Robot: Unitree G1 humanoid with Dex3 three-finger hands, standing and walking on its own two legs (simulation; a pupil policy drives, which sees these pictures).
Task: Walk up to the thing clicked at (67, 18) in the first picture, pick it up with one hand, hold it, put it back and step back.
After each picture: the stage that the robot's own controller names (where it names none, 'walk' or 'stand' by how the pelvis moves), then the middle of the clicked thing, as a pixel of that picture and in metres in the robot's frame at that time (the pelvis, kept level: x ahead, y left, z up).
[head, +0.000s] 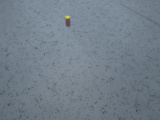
stand; (67, 20) +1.86 +0.19 -0.72
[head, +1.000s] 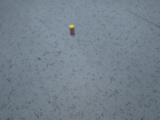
walk; (72, 29) +1.75 +0.24 -0.72
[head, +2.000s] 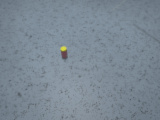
walk; (64, 52) +1.17 +0.25 -0.72
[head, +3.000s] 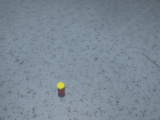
walk; (61, 88) +0.74 +0.19 -0.70
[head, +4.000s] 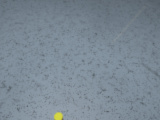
walk; (58, 119) +0.47 +0.15 -0.70
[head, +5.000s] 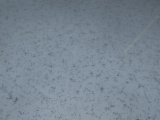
stand; out of the picture +0.37 +0.16 -0.72
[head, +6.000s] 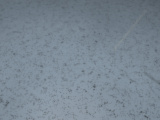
stand; out of the picture +0.35 +0.18 -0.72
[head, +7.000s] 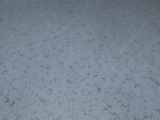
stand; out of the picture +0.36 +0.16 -0.73
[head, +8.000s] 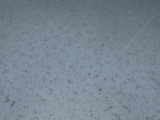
stand; out of the picture +0.35 +0.15 -0.73
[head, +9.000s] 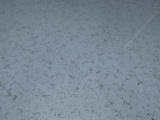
go down; out of the picture +0.36 +0.15 -0.72
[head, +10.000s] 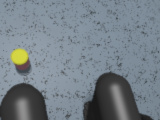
go down; (21, 59) +0.45 +0.18 -0.30
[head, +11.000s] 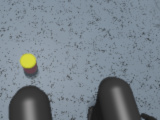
close in; (29, 64) +0.45 +0.18 -0.31
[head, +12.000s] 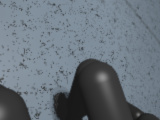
close in; out of the picture +0.44 +0.23 -0.23
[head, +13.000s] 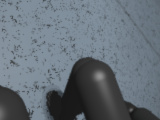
close; out of the picture +0.43 +0.24 -0.23
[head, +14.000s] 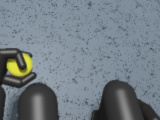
lift; (21, 69) +0.36 +0.22 -0.08
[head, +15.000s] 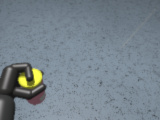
hold; (33, 87) +0.33 +0.17 +0.05
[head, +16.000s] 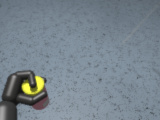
hold; (37, 93) +0.32 +0.17 +0.00
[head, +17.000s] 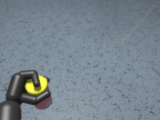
crouch; (40, 93) +0.32 +0.16 +0.00
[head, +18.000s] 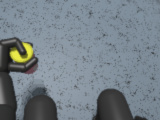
crouch; (25, 59) +0.43 +0.18 -0.09
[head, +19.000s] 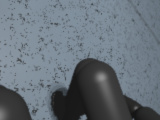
lower; out of the picture +0.43 +0.25 -0.23
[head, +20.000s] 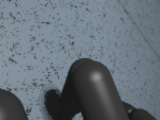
lower; out of the picture +0.44 +0.27 -0.24
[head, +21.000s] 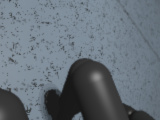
lower; out of the picture +0.44 +0.26 -0.24
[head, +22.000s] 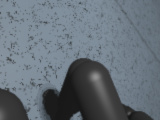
lower; out of the picture +0.45 +0.26 -0.24
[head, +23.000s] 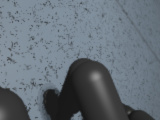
loosen; out of the picture +0.44 +0.25 -0.24
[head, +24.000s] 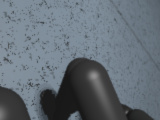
withdraw; out of the picture +0.44 +0.24 -0.25
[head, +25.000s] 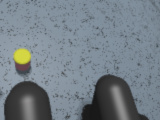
stand; (22, 60) +0.45 +0.20 -0.28
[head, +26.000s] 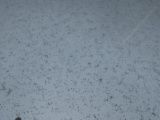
stand; out of the picture +0.37 +0.13 -0.64
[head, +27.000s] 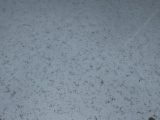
stand; out of the picture +0.39 +0.14 -0.66
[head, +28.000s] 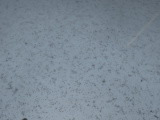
stand; out of the picture +0.39 +0.14 -0.67
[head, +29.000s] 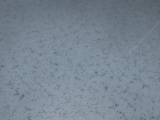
walk; out of the picture +0.40 +0.14 -0.72
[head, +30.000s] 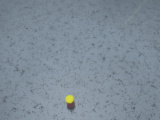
walk; (70, 101) +0.51 +0.14 -0.71
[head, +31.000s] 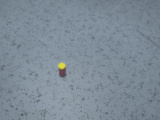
walk; (62, 69) +0.83 +0.15 -0.70
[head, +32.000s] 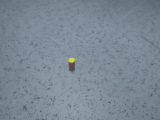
stand; (71, 63) +1.07 +0.12 -0.71
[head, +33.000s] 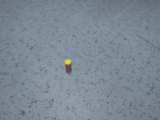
stand; (68, 65) +1.05 +0.14 -0.73
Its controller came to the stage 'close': yes
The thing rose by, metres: 0.71
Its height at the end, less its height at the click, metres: +0.00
